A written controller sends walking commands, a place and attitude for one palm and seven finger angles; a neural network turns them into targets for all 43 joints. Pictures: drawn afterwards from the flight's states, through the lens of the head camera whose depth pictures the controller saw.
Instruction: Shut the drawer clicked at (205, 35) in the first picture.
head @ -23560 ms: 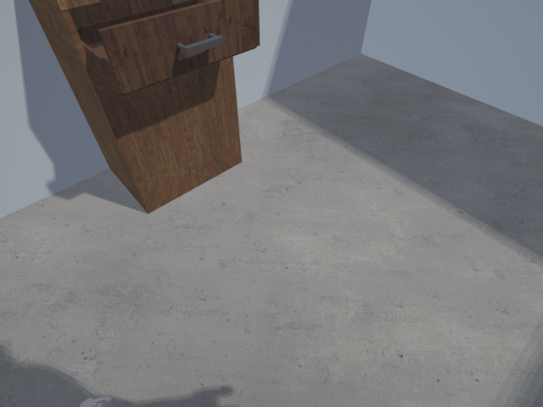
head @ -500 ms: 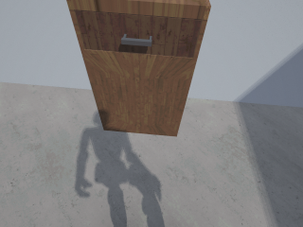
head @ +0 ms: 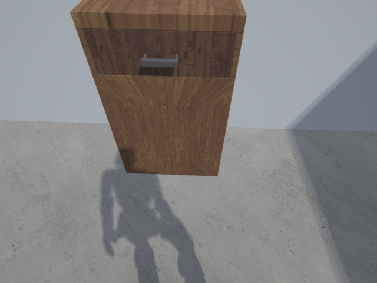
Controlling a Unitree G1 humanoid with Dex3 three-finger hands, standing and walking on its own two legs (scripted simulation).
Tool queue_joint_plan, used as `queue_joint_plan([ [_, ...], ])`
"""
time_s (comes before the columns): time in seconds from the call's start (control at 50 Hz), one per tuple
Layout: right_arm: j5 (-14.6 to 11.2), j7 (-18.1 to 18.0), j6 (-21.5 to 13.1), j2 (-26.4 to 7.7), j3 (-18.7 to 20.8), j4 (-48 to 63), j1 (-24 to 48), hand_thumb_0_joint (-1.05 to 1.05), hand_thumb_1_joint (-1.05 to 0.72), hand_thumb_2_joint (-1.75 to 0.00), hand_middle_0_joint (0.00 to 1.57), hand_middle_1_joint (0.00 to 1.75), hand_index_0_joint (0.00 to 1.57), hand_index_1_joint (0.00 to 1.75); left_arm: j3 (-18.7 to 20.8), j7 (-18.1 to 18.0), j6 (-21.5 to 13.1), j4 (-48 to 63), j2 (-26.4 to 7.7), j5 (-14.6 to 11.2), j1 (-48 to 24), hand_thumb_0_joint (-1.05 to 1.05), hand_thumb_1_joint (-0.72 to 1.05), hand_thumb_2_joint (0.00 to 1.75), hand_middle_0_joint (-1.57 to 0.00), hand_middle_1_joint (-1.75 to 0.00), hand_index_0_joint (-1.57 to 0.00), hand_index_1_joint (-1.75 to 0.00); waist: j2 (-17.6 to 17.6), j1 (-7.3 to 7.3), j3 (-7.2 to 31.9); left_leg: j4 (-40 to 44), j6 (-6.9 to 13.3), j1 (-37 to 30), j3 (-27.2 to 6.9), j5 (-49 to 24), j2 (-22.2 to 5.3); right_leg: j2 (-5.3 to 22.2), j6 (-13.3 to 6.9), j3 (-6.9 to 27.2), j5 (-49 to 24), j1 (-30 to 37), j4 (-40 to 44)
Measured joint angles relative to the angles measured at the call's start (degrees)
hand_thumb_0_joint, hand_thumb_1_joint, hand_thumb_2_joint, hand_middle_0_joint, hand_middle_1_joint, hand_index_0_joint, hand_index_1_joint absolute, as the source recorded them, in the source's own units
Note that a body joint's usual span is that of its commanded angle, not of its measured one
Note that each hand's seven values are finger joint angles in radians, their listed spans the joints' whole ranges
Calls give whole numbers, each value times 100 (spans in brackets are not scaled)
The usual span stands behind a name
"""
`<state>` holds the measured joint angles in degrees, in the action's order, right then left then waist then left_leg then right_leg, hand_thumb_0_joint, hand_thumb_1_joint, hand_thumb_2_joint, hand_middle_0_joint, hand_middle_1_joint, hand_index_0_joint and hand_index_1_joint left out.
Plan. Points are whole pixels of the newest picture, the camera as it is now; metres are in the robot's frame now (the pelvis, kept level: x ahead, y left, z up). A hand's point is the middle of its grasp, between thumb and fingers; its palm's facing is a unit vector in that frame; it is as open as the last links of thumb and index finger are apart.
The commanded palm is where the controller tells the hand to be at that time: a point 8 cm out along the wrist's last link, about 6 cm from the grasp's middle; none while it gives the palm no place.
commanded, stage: let the arm hang, fingers relaxed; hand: left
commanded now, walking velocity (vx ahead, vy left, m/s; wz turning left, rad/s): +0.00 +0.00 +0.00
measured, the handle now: (160, 59) +0.84 +0.14 +0.05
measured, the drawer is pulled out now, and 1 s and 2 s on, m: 0.00 0.00 0.00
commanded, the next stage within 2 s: look to check the result in 0.12 s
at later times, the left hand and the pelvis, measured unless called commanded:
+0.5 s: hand out of the picture +0.00 +0.14 -0.18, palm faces +0.05 -0.98 -0.18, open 7.4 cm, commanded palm none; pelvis +0.02 -0.02 +0.00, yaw +0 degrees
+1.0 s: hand out of the picture +0.02 +0.14 -0.17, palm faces +0.05 -0.98 -0.19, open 7.4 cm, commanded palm none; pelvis +0.03 -0.03 +0.00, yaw +0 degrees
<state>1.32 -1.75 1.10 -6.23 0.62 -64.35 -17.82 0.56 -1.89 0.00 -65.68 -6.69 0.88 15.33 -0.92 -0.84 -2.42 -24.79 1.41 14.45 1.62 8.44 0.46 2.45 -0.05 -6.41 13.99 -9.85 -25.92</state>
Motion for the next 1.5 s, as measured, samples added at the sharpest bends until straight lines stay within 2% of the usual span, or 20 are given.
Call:
queue_joint_plan([
  [0.42,-12,-47,2,-26,14,-113,95,1,-91,-90,20,29,20,30,42,-15,-10,-166,34,-37,138,0,91,90,-20,-30,-20,-30,-33,17,-156,-68,-119,-106,-83,168,-99,-111,-96,-72,125,188,75],
  [1.0,-18,-66,-22,-100,-17,-170,222,1,-91,-90,20,29,20,30,48,-18,-61,-96,-22,-47,12,0,91,90,-20,-30,-20,-30,-20,16,-133,50,-243,-328,-135,239,-193,-223,-191,-115,177,449,267],
  [1.5,-20,-73,-33,-172,-21,-158,296,1,-90,-90,20,29,20,30,59,7,-54,-102,-83,-49,-10,0,91,89,-20,-30,-20,-30,-20,35,-163,95,-256,-387,-155,250,-199,-237,-201,-135,176,532,351],
])
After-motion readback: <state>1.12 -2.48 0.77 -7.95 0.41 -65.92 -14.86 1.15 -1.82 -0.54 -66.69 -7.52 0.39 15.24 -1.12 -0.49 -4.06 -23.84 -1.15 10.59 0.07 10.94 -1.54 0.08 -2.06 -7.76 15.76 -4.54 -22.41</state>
